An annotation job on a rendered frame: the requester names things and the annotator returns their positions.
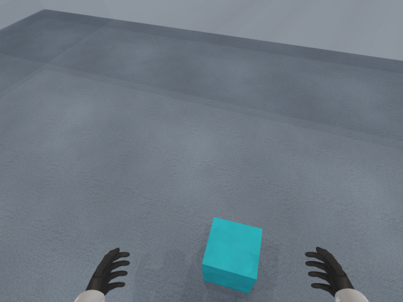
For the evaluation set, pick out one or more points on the robot left hand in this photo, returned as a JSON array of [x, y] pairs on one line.
[[103, 275]]

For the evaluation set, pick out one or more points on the right robot forearm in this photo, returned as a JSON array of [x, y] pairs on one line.
[[349, 295]]

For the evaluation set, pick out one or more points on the robot right hand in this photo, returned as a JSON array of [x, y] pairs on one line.
[[335, 275]]

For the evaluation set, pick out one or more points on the carton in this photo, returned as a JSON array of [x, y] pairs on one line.
[[232, 255]]

